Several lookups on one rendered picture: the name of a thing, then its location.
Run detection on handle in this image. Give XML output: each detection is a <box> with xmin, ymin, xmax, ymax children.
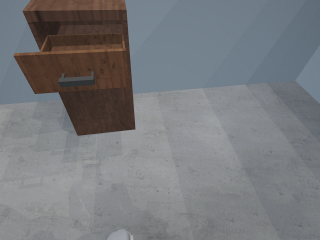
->
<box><xmin>58</xmin><ymin>71</ymin><xmax>95</xmax><ymax>88</ymax></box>

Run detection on left robot thigh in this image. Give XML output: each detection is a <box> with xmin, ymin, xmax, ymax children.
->
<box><xmin>107</xmin><ymin>230</ymin><xmax>134</xmax><ymax>240</ymax></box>

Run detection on cabinet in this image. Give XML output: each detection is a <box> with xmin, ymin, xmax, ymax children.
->
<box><xmin>22</xmin><ymin>0</ymin><xmax>136</xmax><ymax>136</ymax></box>

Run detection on drawer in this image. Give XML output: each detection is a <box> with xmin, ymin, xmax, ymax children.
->
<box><xmin>14</xmin><ymin>33</ymin><xmax>130</xmax><ymax>94</ymax></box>

